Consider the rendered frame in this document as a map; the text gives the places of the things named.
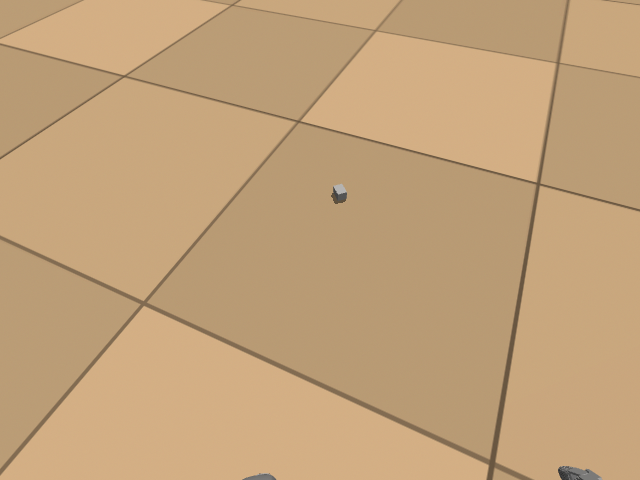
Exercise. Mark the small box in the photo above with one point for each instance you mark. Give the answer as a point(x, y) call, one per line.
point(340, 192)

